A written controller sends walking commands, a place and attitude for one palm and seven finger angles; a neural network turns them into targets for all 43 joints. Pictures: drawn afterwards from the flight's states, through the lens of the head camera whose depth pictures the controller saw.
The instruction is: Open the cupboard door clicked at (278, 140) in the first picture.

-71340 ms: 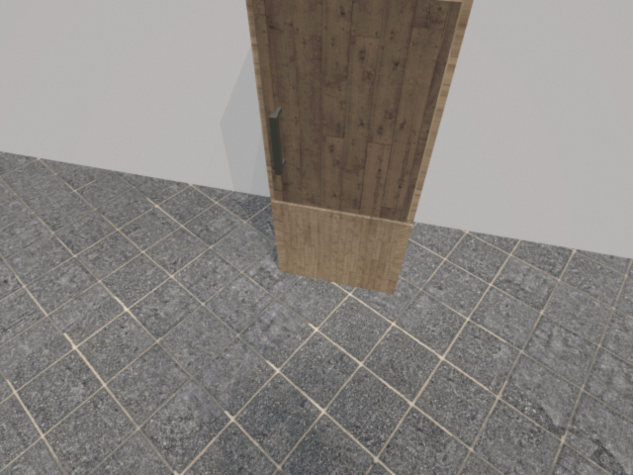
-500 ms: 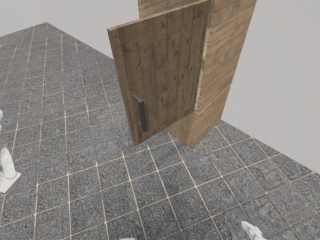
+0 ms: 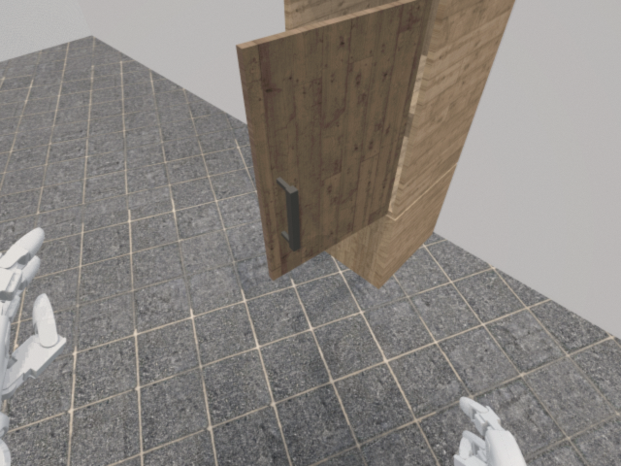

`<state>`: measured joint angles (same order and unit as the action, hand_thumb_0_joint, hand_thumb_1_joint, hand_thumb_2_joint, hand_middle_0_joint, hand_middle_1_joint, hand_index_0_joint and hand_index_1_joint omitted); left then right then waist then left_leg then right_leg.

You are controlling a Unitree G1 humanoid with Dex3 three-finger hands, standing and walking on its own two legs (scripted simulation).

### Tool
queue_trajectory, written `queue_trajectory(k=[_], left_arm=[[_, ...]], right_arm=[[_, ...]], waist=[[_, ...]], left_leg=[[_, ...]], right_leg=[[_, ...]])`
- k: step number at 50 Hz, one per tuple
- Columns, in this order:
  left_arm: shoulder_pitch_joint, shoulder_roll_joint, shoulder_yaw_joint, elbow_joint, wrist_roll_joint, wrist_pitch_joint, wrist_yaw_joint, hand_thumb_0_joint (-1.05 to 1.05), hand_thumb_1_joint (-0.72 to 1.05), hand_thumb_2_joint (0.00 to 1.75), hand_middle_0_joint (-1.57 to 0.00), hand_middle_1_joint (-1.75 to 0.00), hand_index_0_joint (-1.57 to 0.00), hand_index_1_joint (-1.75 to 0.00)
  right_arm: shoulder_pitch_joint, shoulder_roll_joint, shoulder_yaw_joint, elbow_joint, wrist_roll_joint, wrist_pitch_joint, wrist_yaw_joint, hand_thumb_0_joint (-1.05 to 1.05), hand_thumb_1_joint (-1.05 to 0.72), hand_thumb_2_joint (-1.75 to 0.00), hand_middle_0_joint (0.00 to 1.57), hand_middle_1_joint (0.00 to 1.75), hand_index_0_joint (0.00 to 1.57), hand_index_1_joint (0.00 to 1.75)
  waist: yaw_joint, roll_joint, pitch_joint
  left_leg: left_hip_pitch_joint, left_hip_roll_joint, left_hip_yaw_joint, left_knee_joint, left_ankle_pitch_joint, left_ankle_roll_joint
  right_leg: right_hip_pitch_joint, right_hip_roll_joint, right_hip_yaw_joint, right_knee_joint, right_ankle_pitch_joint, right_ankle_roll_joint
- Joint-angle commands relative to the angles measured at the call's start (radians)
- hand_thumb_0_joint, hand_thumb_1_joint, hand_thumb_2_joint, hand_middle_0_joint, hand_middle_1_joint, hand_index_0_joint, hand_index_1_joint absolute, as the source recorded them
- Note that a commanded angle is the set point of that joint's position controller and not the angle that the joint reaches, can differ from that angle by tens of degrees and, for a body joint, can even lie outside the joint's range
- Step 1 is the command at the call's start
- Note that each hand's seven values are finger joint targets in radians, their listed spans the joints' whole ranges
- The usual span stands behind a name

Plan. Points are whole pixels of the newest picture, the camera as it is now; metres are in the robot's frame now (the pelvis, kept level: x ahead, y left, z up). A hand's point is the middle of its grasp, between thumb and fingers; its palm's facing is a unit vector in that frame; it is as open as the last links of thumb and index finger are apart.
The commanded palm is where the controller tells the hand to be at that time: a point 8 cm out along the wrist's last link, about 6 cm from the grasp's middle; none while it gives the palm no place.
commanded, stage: let the arm hang, fingers relaxed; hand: left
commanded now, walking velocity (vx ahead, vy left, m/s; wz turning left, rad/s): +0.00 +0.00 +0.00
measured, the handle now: (288, 215) +0.62 +0.10 -0.10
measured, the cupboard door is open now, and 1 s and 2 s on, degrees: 80 80 80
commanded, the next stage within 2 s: look to check the result in 1.06 s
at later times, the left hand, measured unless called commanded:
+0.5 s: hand out of the picture -0.09 +0.20 -0.17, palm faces +0.06 -0.98 -0.21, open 7.2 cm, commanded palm none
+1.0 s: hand out of the picture -0.03 +0.17 -0.17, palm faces +0.04 -0.99 -0.16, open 7.3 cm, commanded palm none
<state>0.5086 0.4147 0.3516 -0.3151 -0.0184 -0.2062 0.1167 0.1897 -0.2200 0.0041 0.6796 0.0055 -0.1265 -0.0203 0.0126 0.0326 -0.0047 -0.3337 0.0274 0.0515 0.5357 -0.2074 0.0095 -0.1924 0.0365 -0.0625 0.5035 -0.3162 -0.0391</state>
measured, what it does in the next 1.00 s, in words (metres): stands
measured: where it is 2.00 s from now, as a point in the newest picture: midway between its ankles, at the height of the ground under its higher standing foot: outside the picture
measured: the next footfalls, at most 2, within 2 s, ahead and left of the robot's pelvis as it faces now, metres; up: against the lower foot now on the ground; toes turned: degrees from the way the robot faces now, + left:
none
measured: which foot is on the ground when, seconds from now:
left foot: down 0.00-1.00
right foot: down 0.00-1.00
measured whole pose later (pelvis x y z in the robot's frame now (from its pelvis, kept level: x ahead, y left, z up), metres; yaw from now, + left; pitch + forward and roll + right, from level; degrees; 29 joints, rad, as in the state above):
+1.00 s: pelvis -0.02 +0.02 +0.01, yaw +1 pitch -2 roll +0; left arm 0.30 0.11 0.01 1.13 0.02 -0.01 0.03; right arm 0.29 -0.12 0.00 1.15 -0.02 0.02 -0.03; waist -0.02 0.01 0.03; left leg -0.27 -0.02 0.05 0.41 -0.12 0.04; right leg -0.16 0.00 -0.06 0.45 -0.27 -0.02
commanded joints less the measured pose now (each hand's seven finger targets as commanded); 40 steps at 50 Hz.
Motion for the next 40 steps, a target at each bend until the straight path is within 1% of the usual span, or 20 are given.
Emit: queue_trajectory(k=[1, 2, 3, 4, 5, 6, 7, 8, 9, 11, 12, 13, 14, 16, 17, 18, 22, 27, 35, 40], left_arm=[[-0.090, -0.060, -0.228, 0.498, 0.049, 0.202, -0.109, 0.00, 0.90, 0.90, -0.20, -0.30, -0.20, -0.30], [-0.110, -0.054, -0.236, 0.548, 0.051, 0.202, -0.111, 0.00, 0.90, 0.90, -0.20, -0.30, -0.20, -0.30], [-0.128, -0.056, -0.248, 0.605, 0.051, 0.201, -0.112, 0.00, 0.90, 0.90, -0.20, -0.30, -0.20, -0.30], [-0.131, -0.058, -0.256, 0.669, 0.052, 0.202, -0.112, 0.00, 0.90, 0.90, -0.20, -0.30, -0.20, -0.30], [-0.143, -0.042, -0.258, 0.733, 0.054, 0.199, -0.110, 0.00, 0.90, 0.90, -0.20, -0.30, -0.20, -0.30], [-0.166, -0.028, -0.262, 0.799, 0.056, 0.195, -0.108, 0.00, 0.90, 0.90, -0.20, -0.30, -0.20, -0.30], [-0.195, -0.022, -0.269, 0.858, 0.054, 0.194, -0.104, 0.00, 0.90, 0.90, -0.20, -0.30, -0.20, -0.30], [-0.229, -0.024, -0.284, 0.909, 0.048, 0.197, -0.101, 0.00, 0.90, 0.90, -0.20, -0.30, -0.20, -0.30], [-0.254, -0.034, -0.294, 0.953, 0.043, 0.202, -0.098, 0.00, 0.90, 0.90, -0.20, -0.30, -0.20, -0.30], [-0.268, -0.054, -0.310, 1.038, 0.037, 0.205, -0.094, 0.00, 0.90, 0.90, -0.20, -0.30, -0.20, -0.30], [-0.248, -0.065, -0.314, 1.085, 0.034, 0.206, -0.093, 0.00, 0.90, 0.90, -0.20, -0.30, -0.20, -0.30], [-0.218, -0.067, -0.316, 1.129, 0.034, 0.207, -0.090, 0.00, 0.90, 0.90, -0.20, -0.30, -0.20, -0.30], [-0.184, -0.097, -0.305, 1.167, 0.034, 0.208, -0.087, 0.00, 0.90, 0.90, -0.20, -0.30, -0.20, -0.30], [-0.158, -0.095, -0.312, 1.238, 0.031, 0.211, -0.089, 0.00, 0.90, 0.90, -0.20, -0.30, -0.20, -0.30], [-0.149, -0.101, -0.313, 1.266, 0.030, 0.209, -0.091, 0.00, 0.90, 0.90, -0.20, -0.30, -0.20, -0.30], [-0.146, -0.103, -0.312, 1.285, 0.032, 0.208, -0.091, 0.00, 0.90, 0.90, -0.20, -0.30, -0.20, -0.30], [-0.137, -0.129, -0.321, 1.357, 0.033, 0.208, -0.092, 0.00, 0.90, 0.90, -0.20, -0.30, -0.20, -0.30], [-0.117, -0.147, -0.323, 1.406, 0.032, 0.205, -0.087, 0.00, 0.90, 0.90, -0.20, -0.30, -0.20, -0.30], [-0.090, -0.171, -0.327, 1.439, 0.033, 0.206, -0.080, 0.00, 0.90, 0.90, -0.20, -0.30, -0.20, -0.30], [-0.091, -0.181, -0.326, 1.441, 0.032, 0.202, -0.078, 0.00, 0.90, 0.90, -0.20, -0.30, -0.20, -0.30]], right_arm=[[-0.061, -0.214, -0.064, 0.023, -0.017, 0.035, 0.021, 0.00, -0.90, -0.90, 0.20, 0.30, 0.20, 0.30], [-0.069, -0.204, -0.047, 0.022, -0.027, 0.051, 0.018, 0.00, -0.90, -0.90, 0.20, 0.30, 0.20, 0.30], [-0.070, -0.184, -0.035, 0.027, -0.034, 0.061, 0.018, 0.00, -0.90, -0.90, 0.20, 0.30, 0.20, 0.30], [-0.079, -0.183, -0.029, 0.037, -0.037, 0.069, 0.016, 0.00, -0.90, -0.90, 0.20, 0.30, 0.20, 0.30], [-0.081, -0.176, -0.028, 0.050, -0.036, 0.076, 0.017, 0.00, -0.90, -0.90, 0.20, 0.30, 0.20, 0.30], [-0.079, -0.169, -0.028, 0.070, -0.033, 0.083, 0.018, 0.00, -0.90, -0.90, 0.20, 0.30, 0.20, 0.30], [-0.062, -0.149, -0.028, 0.092, -0.031, 0.094, 0.018, 0.00, -0.90, -0.90, 0.20, 0.30, 0.20, 0.30], [-0.036, -0.139, -0.024, 0.114, -0.031, 0.109, 0.019, 0.00, -0.90, -0.90, 0.20, 0.30, 0.20, 0.30], [-0.028, -0.114, -0.021, 0.142, -0.033, 0.122, 0.019, 0.00, -0.90, -0.90, 0.20, 0.30, 0.20, 0.30], [-0.004, -0.095, -0.013, 0.194, -0.035, 0.133, 0.017, 0.00, -0.90, -0.90, 0.20, 0.30, 0.20, 0.30], [0.002, -0.092, -0.010, 0.214, -0.034, 0.133, 0.015, 0.00, -0.90, -0.90, 0.20, 0.30, 0.20, 0.30], [0.005, -0.103, -0.010, 0.230, -0.032, 0.133, 0.011, 0.00, -0.90, -0.90, 0.20, 0.30, 0.20, 0.30], [0.006, -0.090, -0.015, 0.244, -0.035, 0.134, 0.005, 0.00, -0.90, -0.90, 0.20, 0.30, 0.20, 0.30], [0.019, -0.086, -0.015, 0.274, -0.033, 0.140, 0.000, 0.00, -0.90, -0.90, 0.20, 0.30, 0.20, 0.30], [0.031, -0.081, -0.018, 0.289, -0.031, 0.140, -0.002, 0.00, -0.90, -0.90, 0.20, 0.30, 0.20, 0.30], [0.052, -0.083, -0.022, 0.298, -0.028, 0.141, -0.005, 0.00, -0.90, -0.90, 0.20, 0.30, 0.20, 0.30], [0.116, -0.070, -0.029, 0.349, -0.029, 0.144, -0.010, 0.00, -0.90, -0.90, 0.20, 0.30, 0.20, 0.30], [0.152, -0.053, -0.032, 0.388, -0.029, 0.143, -0.012, 0.00, -0.90, -0.90, 0.20, 0.30, 0.20, 0.30], [0.161, -0.018, -0.026, 0.424, -0.030, 0.141, -0.012, 0.00, -0.90, -0.90, 0.20, 0.30, 0.20, 0.30], [0.165, -0.001, -0.024, 0.436, -0.029, 0.134, -0.013, 0.00, -0.90, -0.90, 0.20, 0.30, 0.20, 0.30]], waist=[[-0.017, 0.080, -0.039], [-0.008, 0.019, -0.033], [0.002, -0.053, -0.036], [0.012, -0.098, -0.048], [0.018, -0.151, -0.065], [0.012, -0.209, -0.074], [-0.006, -0.272, -0.080], [-0.022, -0.261, -0.063], [-0.032, -0.199, -0.034], [-0.047, -0.002, -0.006], [-0.042, 0.088, 0.006], [-0.026, 0.130, 0.008], [-0.014, 0.183, 0.013], [-0.006, 0.214, 0.038], [-0.006, 0.202, 0.033], [-0.005, 0.141, 0.043], [-0.020, 0.024, 0.064], [-0.026, -0.054, 0.087], [-0.020, -0.038, 0.132], [-0.018, -0.023, 0.123]], left_leg=[[-0.071, 0.199, -0.252, -0.125, 0.249, 0.127], [-0.097, 0.199, -0.281, -0.153, 0.192, 0.141], [-0.092, 0.187, -0.275, -0.160, 0.173, 0.133], [-0.106, 0.173, -0.263, -0.152, 0.126, 0.122], [-0.099, 0.137, -0.235, -0.125, 0.111, 0.101], [-0.053, 0.090, -0.187, -0.084, 0.091, 0.071], [0.012, 0.044, -0.138, -0.032, 0.072, 0.047], [0.067, 0.011, -0.108, 0.002, 0.046, 0.028], [0.103, -0.001, -0.087, 0.018, 0.025, 0.017], [0.155, 0.022, -0.104, -0.029, 0.054, 0.016], [0.132, 0.047, -0.135, -0.084, 0.045, 0.024], [0.096, 0.068, -0.169, -0.128, 0.023, 0.034], [0.049, 0.078, -0.186, -0.164, -0.041, 0.042], [0.000, 0.074, -0.190, -0.211, -0.161, 0.036], [0.000, 0.073, -0.193, -0.221, -0.185, 0.035], [0.008, 0.076, -0.197, -0.221, -0.181, 0.034], [0.045, 0.073, -0.193, -0.228, -0.204, 0.036], [0.082, 0.069, -0.175, -0.216, -0.162, 0.037], [0.070, 0.070, -0.168, -0.239, -0.154, 0.038], [0.074, 0.070, -0.166, -0.248, -0.126, 0.037]], right_leg=[[-0.081, -0.068, 0.054, 0.174, -0.067, 0.024], [-0.062, -0.061, 0.071, 0.188, -0.120, 0.022], [-0.039, -0.063, 0.081, 0.160, -0.113, 0.018], [0.006, -0.075, 0.082, 0.096, -0.063, 0.015], [0.046, -0.095, 0.107, 0.026, 0.022, 0.007], [0.028, -0.127, 0.150, -0.037, 0.066, -0.006], [-0.023, -0.174, 0.192, -0.097, 0.088, -0.026], [-0.091, -0.209, 0.207, -0.136, 0.053, -0.055], [-0.144, -0.223, 0.218, -0.160, 0.027, -0.070], [-0.179, -0.187, 0.192, -0.151, -0.039, -0.062], [-0.152, -0.154, 0.167, -0.137, -0.056, -0.041], [-0.096, -0.126, 0.147, -0.128, -0.042, -0.026], [-0.046, -0.119, 0.130, -0.129, -0.029, -0.023], [-0.006, -0.112, 0.120, -0.138, -0.032, -0.027], [0.001, -0.112, 0.120, -0.146, -0.033, -0.029], [0.001, -0.111, 0.113, -0.158, -0.033, -0.029], [-0.055, -0.115, 0.113, -0.187, -0.099, -0.028], [-0.108, -0.124, 0.120, -0.207, -0.137, -0.028], [-0.125, -0.122, 0.117, -0.196, -0.121, -0.018], [-0.102, -0.122, 0.116, -0.184, -0.071, -0.015]])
